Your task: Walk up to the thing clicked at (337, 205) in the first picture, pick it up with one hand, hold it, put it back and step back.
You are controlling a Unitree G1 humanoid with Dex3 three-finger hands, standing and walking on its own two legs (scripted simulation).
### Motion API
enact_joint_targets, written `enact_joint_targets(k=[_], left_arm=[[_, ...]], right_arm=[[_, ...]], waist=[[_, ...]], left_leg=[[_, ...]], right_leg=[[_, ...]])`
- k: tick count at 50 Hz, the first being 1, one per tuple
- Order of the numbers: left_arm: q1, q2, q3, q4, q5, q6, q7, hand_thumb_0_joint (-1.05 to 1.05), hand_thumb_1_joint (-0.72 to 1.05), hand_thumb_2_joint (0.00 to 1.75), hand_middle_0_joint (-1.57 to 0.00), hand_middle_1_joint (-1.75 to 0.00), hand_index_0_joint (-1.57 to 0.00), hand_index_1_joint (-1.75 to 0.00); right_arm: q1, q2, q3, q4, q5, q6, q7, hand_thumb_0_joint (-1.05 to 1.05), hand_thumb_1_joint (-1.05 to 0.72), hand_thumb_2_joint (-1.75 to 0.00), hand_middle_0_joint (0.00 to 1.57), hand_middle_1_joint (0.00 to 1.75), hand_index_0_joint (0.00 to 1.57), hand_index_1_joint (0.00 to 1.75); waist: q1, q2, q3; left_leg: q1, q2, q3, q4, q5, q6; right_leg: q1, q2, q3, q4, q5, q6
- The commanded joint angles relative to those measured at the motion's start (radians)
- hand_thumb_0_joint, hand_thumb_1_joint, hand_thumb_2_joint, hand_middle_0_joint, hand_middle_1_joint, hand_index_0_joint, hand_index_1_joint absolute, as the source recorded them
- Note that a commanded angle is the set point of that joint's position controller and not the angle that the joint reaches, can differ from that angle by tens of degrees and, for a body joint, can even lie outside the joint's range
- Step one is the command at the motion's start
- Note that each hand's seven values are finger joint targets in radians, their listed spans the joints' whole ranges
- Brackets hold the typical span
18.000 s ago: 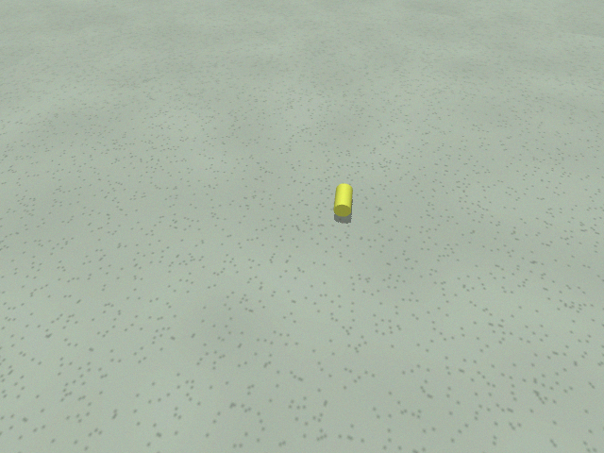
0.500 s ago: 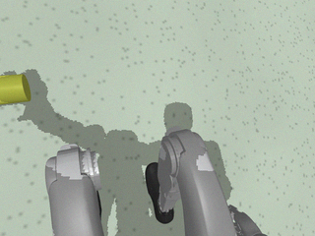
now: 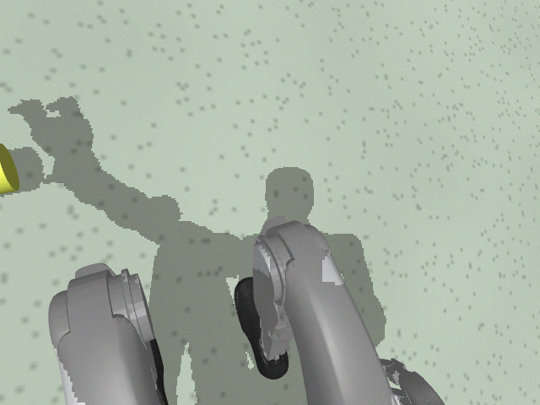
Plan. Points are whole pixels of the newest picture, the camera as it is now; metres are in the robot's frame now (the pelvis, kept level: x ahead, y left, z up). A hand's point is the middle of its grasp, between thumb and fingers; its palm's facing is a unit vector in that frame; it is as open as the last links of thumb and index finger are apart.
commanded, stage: approach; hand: left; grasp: from above
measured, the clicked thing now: out of the picture +0.48 +0.36 -0.29
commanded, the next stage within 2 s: close in in 0.32 s
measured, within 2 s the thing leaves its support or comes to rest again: neither
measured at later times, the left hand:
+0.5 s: hand out of the picture +0.48 +0.36 -0.17, palm faces -0.40 -0.09 -0.91, open 13.9 cm
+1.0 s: hand out of the picture +0.47 +0.34 -0.21, palm faces -0.50 -0.10 -0.86, open 14.0 cm
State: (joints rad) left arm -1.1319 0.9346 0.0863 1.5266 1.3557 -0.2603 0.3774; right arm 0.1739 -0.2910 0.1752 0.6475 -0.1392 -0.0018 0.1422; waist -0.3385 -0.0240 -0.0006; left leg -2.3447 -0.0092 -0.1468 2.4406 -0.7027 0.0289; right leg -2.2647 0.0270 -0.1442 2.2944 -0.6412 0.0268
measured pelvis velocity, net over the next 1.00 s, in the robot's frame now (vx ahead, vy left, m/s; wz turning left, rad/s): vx -0.01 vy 0.00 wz -0.02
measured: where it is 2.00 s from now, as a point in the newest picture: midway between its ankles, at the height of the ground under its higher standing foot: (211, 370)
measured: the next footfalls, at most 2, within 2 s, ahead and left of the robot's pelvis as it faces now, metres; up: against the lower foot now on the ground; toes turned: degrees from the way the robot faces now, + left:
none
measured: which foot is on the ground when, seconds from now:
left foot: down 0.00-1.00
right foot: down 0.00-1.00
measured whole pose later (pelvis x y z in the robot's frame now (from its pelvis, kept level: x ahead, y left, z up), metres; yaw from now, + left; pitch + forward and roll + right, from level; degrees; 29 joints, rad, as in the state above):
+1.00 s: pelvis -0.01 +0.00 -0.01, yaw -1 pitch +31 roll -13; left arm -1.12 1.08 0.10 1.61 1.35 -0.37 0.37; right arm 0.16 -0.31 0.26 0.63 -0.18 -0.01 0.13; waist -0.35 -0.09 0.11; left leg -2.34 -0.01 -0.18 2.48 -0.69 0.03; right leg -2.26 0.04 -0.17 2.31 -0.62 0.03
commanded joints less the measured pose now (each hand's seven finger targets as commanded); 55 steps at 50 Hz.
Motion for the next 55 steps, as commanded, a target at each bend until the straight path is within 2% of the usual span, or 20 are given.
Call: enact_joint_targets(k=[1, 3, 7, 10, 13, 15, 17, 18, 22, 24, 27, 29, 31, 35, 36, 37, 41, 44, 47, 55], left_arm=[[-0.208, 0.333, 0.05, -0.112, -0.052, 0.066, 0.016, 0.0, -0.56, 1.01, -0.11, -1.0, -0.1, -1.01], [-0.179, 0.361, 0.067, -0.121, -0.078, 0.077, -0.012, 0.0, -0.55, 1.0, -0.12, -0.99, -0.11, -1.0], [-0.142, 0.346, 0.051, -0.131, -0.125, 0.056, -0.087, 0.0, -0.54, 0.99, -0.13, -0.99, -0.12, -1.0], [-0.172, 0.322, 0.034, -0.162, -0.148, -0.001, -0.136, 0.0, -0.54, 0.98, -0.11, -1.03, -0.11, -1.03], [-0.238, 0.324, 0.033, -0.196, -0.151, -0.084, -0.148, 0.0, -0.53, 0.98, -0.12, -1.02, -0.12, -1.02], [-0.284, 0.32, 0.027, -0.232, -0.142, -0.145, -0.139, 0.0, -0.56, 1.0, -0.09, -1.05, -0.09, -1.05], [-0.33, 0.356, 0.031, -0.296, -0.103, -0.186, -0.114, 0.0, -0.56, 1.01, -0.08, -1.06, -0.09, -1.06], [-0.328, 0.382, 0.043, -0.318, -0.086, -0.194, -0.099, 0.0, -0.57, 1.0, -0.09, -1.05, -0.09, -1.05], [-0.327, 0.338, 0.034, -0.294, -0.035, -0.165, -0.027, 0.0, -0.56, 1.05, -0.09, -1.06, -0.09, -1.06], [-0.298, 0.299, 0.022, -0.184, -0.015, -0.124, 0.002, 0.0, -0.56, 1.02, -0.1, -1.01, -0.09, -1.02], [-0.25, 0.266, -0.006, -0.089, -0.01, -0.07, 0.023, 0.0, -0.54, 1.0, -0.09, -1.01, -0.09, -1.01], [-0.256, 0.286, -0.011, -0.092, 0.002, -0.039, 0.021, 0.0, -0.52, 0.97, -0.11, -0.99, -0.11, -0.99], [-0.257, 0.291, -0.007, -0.104, -0.012, -0.017, 0.01, 0.0, -0.48, 0.94, -0.13, -0.98, -0.14, -0.98], [-0.282, 0.314, 0.015, -0.12, -0.061, -0.008, 0.002, 0.0, -0.46, 0.92, -0.13, -0.99, -0.15, -0.97], [-0.27, 0.299, 0.007, -0.105, -0.066, -0.012, -0.006, 0.0, -0.47, 0.93, -0.13, -0.99, -0.14, -0.98], [-0.267, 0.303, 0.009, -0.096, -0.073, -0.018, -0.011, 0.0, -0.52, 0.98, -0.11, -0.99, -0.1, -0.99], [-0.243, 0.349, 0.017, -0.044, -0.057, -0.057, -0.022, 0.0, -0.57, 1.02, -0.1, -0.98, -0.08, -1.0], [-0.277, 0.38, 0.021, -0.063, -0.049, -0.094, -0.005, 0.0, -0.56, 1.01, -0.09, -0.99, -0.08, -1.01], [-0.28, 0.441, 0.043, -0.06, -0.029, -0.123, 0.031, 0.0, -0.57, 1.02, -0.1, -0.97, -0.08, -0.99], [-0.273, 0.44, 0.039, -0.014, 0.001, -0.113, 0.13, 0.0, -0.58, 1.04, -0.09, -0.95, -0.07, -0.97]], right_arm=[[0.186, -0.278, -0.075, -0.023, 0.021, 0.011, -0.018, 0.0, -0.91, -0.9, 0.2, 0.3, 0.2, 0.3], [0.179, -0.285, -0.074, -0.03, 0.029, 0.012, -0.024, 0.0, -0.91, -0.9, 0.2, 0.3, 0.2, 0.3], [0.177, -0.277, -0.07, -0.021, 0.033, 0.018, -0.028, 0.0, -0.91, -0.9, 0.2, 0.3, 0.2, 0.3], [0.189, -0.296, -0.066, -0.01, 0.018, 0.016, -0.035, 0.0, -0.91, -0.9, 0.2, 0.3, 0.2, 0.3], [0.206, -0.299, -0.063, 0.01, -0.004, 0.015, -0.04, 0.0, -0.91, -0.9, 0.2, 0.3, 0.2, 0.3], [0.212, -0.299, -0.055, 0.019, -0.024, 0.01, -0.041, 0.0, -0.91, -0.9, 0.2, 0.3, 0.2, 0.3], [0.205, -0.31, -0.057, 0.02, -0.033, 0.012, -0.045, 0.0, -0.91, -0.9, 0.2, 0.3, 0.2, 0.3], [0.197, -0.306, -0.056, 0.023, -0.035, 0.017, -0.041, 0.0, -0.91, -0.9, 0.2, 0.3, 0.2, 0.3], [0.196, -0.303, -0.076, 0.018, -0.035, 0.023, -0.027, 0.0, -0.91, -0.9, 0.2, 0.3, 0.2, 0.3], [0.198, -0.299, -0.081, 0.028, -0.032, 0.024, -0.019, 0.0, -0.91, -0.9, 0.2, 0.3, 0.2, 0.3], [0.184, -0.304, -0.072, 0.02, -0.023, 0.026, -0.014, 0.0, -0.9, -0.9, 0.2, 0.3, 0.2, 0.3], [0.177, -0.307, -0.073, 0.012, -0.015, 0.024, -0.013, 0.0, -0.9, -0.9, 0.2, 0.3, 0.2, 0.3], [0.173, -0.305, -0.071, -0.007, -0.01, 0.022, -0.011, 0.0, -0.9, -0.9, 0.2, 0.3, 0.2, 0.3], [0.185, -0.305, -0.06, -0.023, -0.009, 0.011, -0.009, 0.0, -0.9, -0.9, 0.2, 0.3, 0.2, 0.3], [0.192, -0.3, -0.055, -0.026, -0.009, 0.007, -0.009, 0.0, -0.9, -0.9, 0.2, 0.3, 0.2, 0.3], [0.193, -0.295, -0.053, -0.019, -0.009, 0.003, -0.01, 0.0, -0.9, -0.9, 0.2, 0.3, 0.2, 0.3], [0.187, -0.31, -0.035, -0.018, -0.019, -0.006, -0.017, 0.0, -0.9, -0.9, 0.2, 0.3, 0.2, 0.3], [0.177, -0.311, -0.015, -0.026, -0.027, -0.012, -0.022, 0.0, -0.9, -0.9, 0.2, 0.3, 0.2, 0.3], [0.174, -0.325, -0.002, -0.027, -0.038, -0.014, -0.026, 0.0, -0.9, -0.9, 0.2, 0.3, 0.2, 0.3], [0.167, -0.33, 0.016, -0.014, -0.052, -0.032, -0.03, 0.0, -0.9, -0.9, 0.2, 0.3, 0.2, 0.3]], waist=[[0.063, 0.422, -0.735], [0.068, 0.385, -0.711], [0.049, 0.287, -0.653], [0.005, 0.229, -0.579], [-0.014, 0.239, -0.558], [-0.024, 0.298, -0.565], [-0.007, 0.402, -0.63], [0.026, 0.464, -0.671], [0.022, 0.569, -0.713], [0.011, 0.555, -0.659], [0.004, 0.506, -0.558], [0.018, 0.507, -0.575], [0.018, 0.484, -0.612], [-0.011, 0.408, -0.655], [-0.029, 0.385, -0.641], [-0.027, 0.367, -0.62], [-0.032, 0.354, -0.556], [-0.034, 0.368, -0.55], [-0.022, 0.43, -0.578], [-0.04, 0.462, -0.57]], left_leg=[[0.548, -0.005, 0.07, -0.288, 0.299, 0.004], [0.501, -0.008, 0.074, -0.29, 0.262, 0.011], [0.387, -0.007, 0.087, -0.272, 0.177, 0.027], [0.348, -0.005, 0.078, -0.24, 0.14, 0.027], [0.369, -0.002, 0.067, -0.212, 0.114, 0.016], [0.428, 0.002, 0.056, -0.212, 0.111, 0.002], [0.54, 0.005, 0.04, -0.228, 0.13, -0.015], [0.597, 0.009, 0.037, -0.242, 0.159, -0.021], [0.727, 0.015, 0.001, -0.277, 0.261, -0.034], [0.717, 0.016, -0.007, -0.292, 0.291, -0.034], [0.623, 0.014, -0.005, -0.309, 0.284, -0.027], [0.614, 0.012, 0.001, -0.309, 0.286, -0.023], [0.623, 0.01, 0.005, -0.296, 0.294, -0.015], [0.592, 0.009, 0.02, -0.253, 0.311, 0.002], [0.567, 0.006, 0.024, -0.247, 0.299, 0.004], [0.53, 0.006, 0.033, -0.241, 0.274, 0.008], [0.469, 0.004, 0.04, -0.231, 0.206, 0.002], [0.467, 0.007, 0.038, -0.233, 0.154, 0.002], [0.524, 0.014, 0.026, -0.236, 0.171, -0.006], [0.552, 0.022, 0.015, -0.216, 0.241, -0.005]], right_leg=[[0.399, 0.032, -0.022, -0.185, 0.278, -0.065], [0.416, 0.029, -0.012, -0.197, 0.249, -0.06], [0.462, 0.035, 0.001, -0.226, 0.176, -0.053], [0.436, 0.031, -0.006, -0.248, 0.128, -0.055], [0.401, 0.032, -0.011, -0.253, 0.083, -0.058], [0.387, 0.034, -0.024, -0.246, 0.074, -0.063], [0.348, 0.033, -0.043, -0.225, 0.091, -0.068], [0.339, 0.033, -0.039, -0.206, 0.118, -0.071], [0.24, 0.028, -0.069, -0.15, 0.185, -0.071], [0.198, 0.025, -0.079, -0.14, 0.207, -0.069], [0.185, 0.023, -0.081, -0.151, 0.219, -0.067], [0.203, 0.021, -0.073, -0.152, 0.23, -0.069], [0.229, 0.023, -0.066, -0.157, 0.242, -0.067], [0.319, 0.028, -0.054, -0.176, 0.277, -0.056], [0.34, 0.03, -0.05, -0.183, 0.271, -0.054], [0.355, 0.032, -0.045, -0.191, 0.257, -0.052], [0.358, 0.033, -0.047, -0.201, 0.19, -0.06], [0.358, 0.038, -0.049, -0.203, 0.143, -0.062], [0.355, 0.04, -0.061, -0.185, 0.158, -0.062], [0.336, 0.051, -0.079, -0.159, 0.221, -0.059]])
